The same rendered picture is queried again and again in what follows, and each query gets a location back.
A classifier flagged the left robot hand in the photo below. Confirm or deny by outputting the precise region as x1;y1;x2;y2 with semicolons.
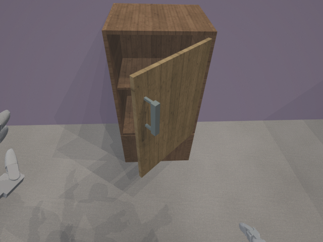
0;110;25;198

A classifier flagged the right robot hand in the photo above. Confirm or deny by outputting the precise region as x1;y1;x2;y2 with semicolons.
239;222;266;242

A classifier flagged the cupboard door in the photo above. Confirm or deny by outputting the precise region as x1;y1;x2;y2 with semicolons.
129;38;212;178

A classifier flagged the handle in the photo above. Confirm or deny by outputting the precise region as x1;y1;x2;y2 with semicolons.
144;97;160;136

